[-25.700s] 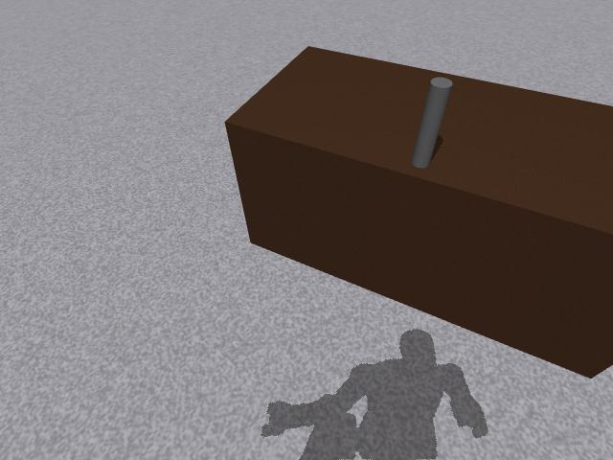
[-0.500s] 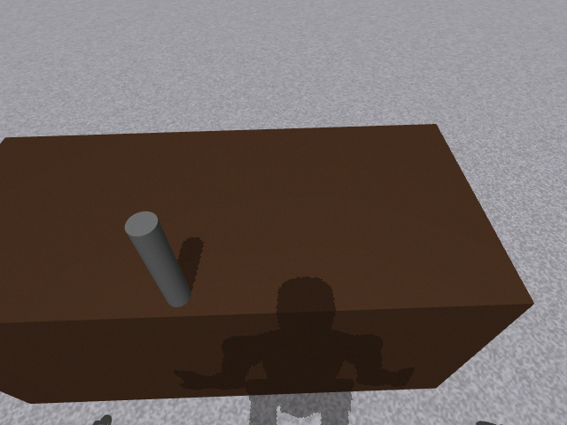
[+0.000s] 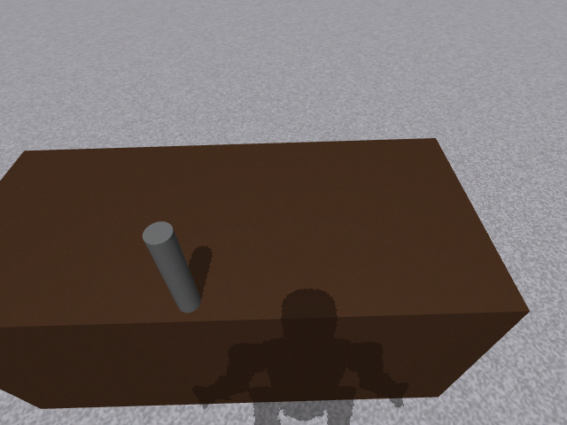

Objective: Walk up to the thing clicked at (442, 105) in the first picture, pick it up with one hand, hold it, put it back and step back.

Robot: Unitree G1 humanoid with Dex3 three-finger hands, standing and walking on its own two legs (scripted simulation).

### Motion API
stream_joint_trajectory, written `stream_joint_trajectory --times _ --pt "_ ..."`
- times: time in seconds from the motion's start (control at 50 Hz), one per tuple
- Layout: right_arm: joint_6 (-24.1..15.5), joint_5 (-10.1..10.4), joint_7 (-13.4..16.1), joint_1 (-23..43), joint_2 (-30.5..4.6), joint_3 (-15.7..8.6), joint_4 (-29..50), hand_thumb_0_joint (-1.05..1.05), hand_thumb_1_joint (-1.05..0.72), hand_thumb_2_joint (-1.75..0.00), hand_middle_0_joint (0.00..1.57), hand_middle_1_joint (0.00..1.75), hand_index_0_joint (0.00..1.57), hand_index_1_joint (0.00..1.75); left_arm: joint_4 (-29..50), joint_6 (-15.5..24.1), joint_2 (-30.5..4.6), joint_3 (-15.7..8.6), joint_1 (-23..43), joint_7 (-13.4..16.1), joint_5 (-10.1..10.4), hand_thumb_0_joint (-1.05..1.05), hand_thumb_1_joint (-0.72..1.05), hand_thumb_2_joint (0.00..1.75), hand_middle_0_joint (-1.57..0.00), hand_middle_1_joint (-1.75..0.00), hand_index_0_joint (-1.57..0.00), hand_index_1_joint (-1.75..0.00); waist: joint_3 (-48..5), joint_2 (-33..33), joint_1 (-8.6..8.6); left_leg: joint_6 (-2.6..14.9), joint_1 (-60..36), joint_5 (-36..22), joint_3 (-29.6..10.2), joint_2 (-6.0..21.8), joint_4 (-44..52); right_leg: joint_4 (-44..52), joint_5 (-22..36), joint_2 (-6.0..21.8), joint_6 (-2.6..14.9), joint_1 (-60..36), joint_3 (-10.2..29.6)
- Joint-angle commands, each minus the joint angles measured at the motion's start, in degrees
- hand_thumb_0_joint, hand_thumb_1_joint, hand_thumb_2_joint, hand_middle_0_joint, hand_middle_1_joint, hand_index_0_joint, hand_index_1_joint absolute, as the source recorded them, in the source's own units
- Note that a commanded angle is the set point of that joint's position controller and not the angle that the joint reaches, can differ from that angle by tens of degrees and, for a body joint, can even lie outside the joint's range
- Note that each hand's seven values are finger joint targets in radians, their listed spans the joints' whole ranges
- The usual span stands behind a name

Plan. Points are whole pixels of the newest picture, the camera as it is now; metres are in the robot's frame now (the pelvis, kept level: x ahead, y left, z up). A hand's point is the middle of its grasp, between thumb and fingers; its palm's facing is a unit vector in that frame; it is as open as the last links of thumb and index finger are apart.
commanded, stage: stand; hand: left
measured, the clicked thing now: (175, 271) +0.39 +0.23 -0.07
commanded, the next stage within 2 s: none
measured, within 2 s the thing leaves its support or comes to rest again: neither
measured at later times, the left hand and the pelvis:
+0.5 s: hand out of the picture +0.06 +0.25 -0.16, palm faces -0.04 -0.94 -0.33, open 7.4 cm; pelvis +0.01 +0.00 +0.00, yaw +0 degrees
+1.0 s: hand out of the picture +0.09 +0.25 -0.16, palm faces -0.03 -0.94 -0.33, open 7.4 cm; pelvis +0.02 +0.01 +0.00, yaw +0 degrees
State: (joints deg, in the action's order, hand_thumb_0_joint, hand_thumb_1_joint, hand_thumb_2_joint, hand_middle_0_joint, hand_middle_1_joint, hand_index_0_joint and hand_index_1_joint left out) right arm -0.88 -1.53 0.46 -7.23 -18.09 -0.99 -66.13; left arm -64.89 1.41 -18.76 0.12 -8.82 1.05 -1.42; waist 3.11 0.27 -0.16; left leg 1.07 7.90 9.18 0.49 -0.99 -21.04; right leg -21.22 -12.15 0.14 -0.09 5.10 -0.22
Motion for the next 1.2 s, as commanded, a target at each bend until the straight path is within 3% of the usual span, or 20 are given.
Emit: stream_joint_trajectory --times 0.0,0.08,0.28,0.4,0.46,0.48,0.56,0.64,0.72,0.78,0.82,0.88,0.92,1.0,1.1,1.18 --pt "-0.99 0.43 0.48 2.98 -11.24 -2.12 2.55 0.0 -0.9 -0.9 0.2 0.3 0.2 0.3 2.06 0.99 -11.4 -1.98 2.37 0.48 0.15 0.0 0.9 0.9 -0.2 -0.3 -0.2 -0.3 -1.02 -1.24 0.02 0.56 -1.93 -0.79 -7.43 7.19 5.19 6.19 0.34 6.35 1.21 4.0 6.35" --pt "-0.59 0.41 0.34 3.3 -11.44 -2.07 1.83 0.0 -0.9 -0.9 0.2 0.3 0.2 0.3 1.17 1.03 -11.38 -1.79 2.61 0.63 0.23 0.0 0.9 0.9 -0.2 -0.3 -0.2 -0.3 -0.38 -1.47 -0.01 0.55 -0.95 0.22 -7.08 7.03 5.26 7.37 -1.14 6.54 0.99 3.62 6.49" --pt "-0.66 0.65 0.37 2.93 -11.88 -1.73 1.23 0.0 -0.9 -0.9 0.2 0.3 0.2 0.3 0.31 1.01 -11.47 -1.78 3.0 0.42 0.43 0.0 0.9 0.9 -0.2 -0.3 -0.2 -0.3 -2.25 0.71 -0.14 0.69 -1.36 -0.77 -6.99 7.53 5.94 7.03 1.8 6.91 1.11 1.79 6.52" --pt "-0.74 0.62 0.45 2.77 -12.25 -1.61 1.05 0.0 -0.9 -0.9 0.2 0.3 0.2 0.3 0.14 0.6 -11.33 -1.74 2.9 0.2 0.54 0.0 0.9 0.9 -0.2 -0.3 -0.2 -0.3 -1.63 1.14 -0.01 0.66 -0.49 2.04 -7.56 7.81 7.36 6.15 1.18 6.49 1.14 1.85 5.77" --pt "-0.88 0.71 0.41 2.88 -12.37 -1.66 1.39 0.0 -0.9 -0.9 0.2 0.3 0.2 0.3 0.36 0.82 -11.45 -1.69 2.91 0.2 0.37 0.0 0.9 0.9 -0.2 -0.3 -0.2 -0.3 -3.04 -0.5 -0.09 0.81 -1.85 -2.22 -7.18 7.77 6.5 6.47 3.45 6.86 1.14 1.27 6.01" --pt "-0.86 0.69 0.42 2.58 -12.12 -1.47 1.17 0.0 -0.9 -0.9 0.2 0.3 0.2 0.3 0.36 0.79 -11.48 -1.71 3.26 0.16 0.54 0.0 0.9 0.9 -0.2 -0.3 -0.2 -0.3 -2.08 -0.01 -0.27 0.61 -1.23 -1.03 -7.06 7.5 6.87 6.5 2.77 6.73 1.04 1.89 6.04" --pt "-1.12 0.78 0.52 3.0 -12.6 -1.6 1.4 0.0 -0.9 -0.9 0.2 0.3 0.2 0.3 0.66 0.93 -11.56 -1.73 3.59 0.29 0.6 0.0 0.9 0.9 -0.2 -0.3 -0.2 -0.3 -4.1 -0.89 -0.25 0.89 -3.74 -9.35 -6.74 8.19 5.3 5.92 8.18 7.27 0.9 0.61 5.93" --pt "-1.14 0.93 0.57 3.22 -12.79 -1.51 1.17 0.0 -0.9 -0.9 0.2 0.3 0.2 0.3 0.75 0.87 -11.29 -1.61 3.04 0.31 0.71 0.0 0.9 0.9 -0.2 -0.3 -0.2 -0.3 -4.68 -0.08 0.01 0.91 -4.41 -11.93 -6.56 8.36 4.79 5.9 10.97 7.3 0.69 -0.33 5.61" --pt "-0.98 0.84 0.54 3.47 -12.79 -1.46 1.31 0.0 -0.9 -0.9 0.2 0.3 0.2 0.3 0.97 0.9 -11.69 -1.72 3.3 0.34 0.64 0.0 0.9 0.9 -0.2 -0.3 -0.2 -0.3 -4.34 -1.25 -0.1 0.74 -3.83 -10.53 -6.38 8.25 5.12 6.34 10.51 7.36 0.54 -0.36 5.41" --pt "-0.78 0.75 0.51 3.24 -12.79 -1.49 1.25 0.0 -0.9 -0.9 0.2 0.3 0.2 0.3 0.82 0.66 -11.97 -1.99 3.66 0.3 0.74 0.0 0.9 0.9 -0.2 -0.3 -0.2 -0.3 -2.84 -0.59 -0.38 0.63 -2.49 -5.74 -6.39 7.9 6.36 7.0 6.39 7.3 0.69 0.49 5.62" --pt "-0.79 0.88 0.39 3.88 -12.97 -1.52 1.36 0.0 -0.9 -0.9 0.2 0.3 0.2 0.3 0.67 0.75 -11.45 -1.72 2.98 0.27 0.69 0.0 0.9 0.9 -0.2 -0.3 -0.2 -0.3 -1.55 -0.41 -0.21 0.54 -1.9 -5.74 -6.82 7.93 6.51 7.38 5.85 7.2 0.63 0.9 5.44" --pt "-1.1 0.86 0.43 3.63 -12.96 -1.59 1.71 0.0 -0.9 -0.9 0.2 0.3 0.2 0.3 1.35 0.88 -11.99 -2.03 3.34 0.23 0.65 0.0 0.9 0.9 -0.2 -0.3 -0.2 -0.3 -4.47 -0.34 -0.24 0.62 -3.58 -10.09 -6.52 8.27 5.48 6.67 8.83 7.51 0.82 -0.64 5.6" --pt "-1.11 0.92 0.48 3.39 -13.19 -1.55 1.39 0.0 -0.9 -0.9 0.2 0.3 0.2 0.3 1.16 0.75 -11.84 -2.04 3.29 0.25 0.8 0.0 0.9 0.9 -0.2 -0.3 -0.2 -0.3 -3.96 1.0 -0.33 0.6 -3.18 -8.88 -6.48 8.03 5.93 6.96 8.95 7.52 0.81 -0.75 5.54" --pt "-1.26 0.93 0.47 3.54 -12.87 -1.35 1.62 0.0 -0.9 -0.9 0.2 0.3 0.2 0.3 1.57 0.86 -12.06 -2.07 3.83 0.14 0.9 0.0 0.9 0.9 -0.2 -0.3 -0.2 -0.3 -4.89 -0.23 -0.25 0.54 -3.93 -12.02 -6.41 8.34 5.71 6.54 10.35 7.54 0.82 -1.31 5.53" --pt "-1.06 0.94 0.5 3.44 -13.47 -1.43 1.66 0.0 -0.9 -0.9 0.2 0.3 0.2 0.3 1.35 0.42 -11.81 -2.17 3.52 -0.01 0.81 0.0 0.9 0.9 -0.2 -0.3 -0.2 -0.3 -2.54 0.38 -0.47 0.43 -2.05 -3.84 -7.06 7.93 7.45 7.27 4.97 7.21 1.0 0.21 5.45" --pt "-1.26 0.94 0.51 3.48 -13.23 -1.44 1.82 0.0 -0.9 -0.9 0.2 0.3 0.2 0.3 1.73 0.51 -12.39 -2.32 3.54 -0.02 0.67 0.0 0.9 0.9 -0.2 -0.3 -0.2 -0.3 -3.6 -0.63 -0.37 0.48 -3.13 -6.74 -7.19 8.13 7.03 6.88 6.31 7.42 1.23 0.01 5.44"
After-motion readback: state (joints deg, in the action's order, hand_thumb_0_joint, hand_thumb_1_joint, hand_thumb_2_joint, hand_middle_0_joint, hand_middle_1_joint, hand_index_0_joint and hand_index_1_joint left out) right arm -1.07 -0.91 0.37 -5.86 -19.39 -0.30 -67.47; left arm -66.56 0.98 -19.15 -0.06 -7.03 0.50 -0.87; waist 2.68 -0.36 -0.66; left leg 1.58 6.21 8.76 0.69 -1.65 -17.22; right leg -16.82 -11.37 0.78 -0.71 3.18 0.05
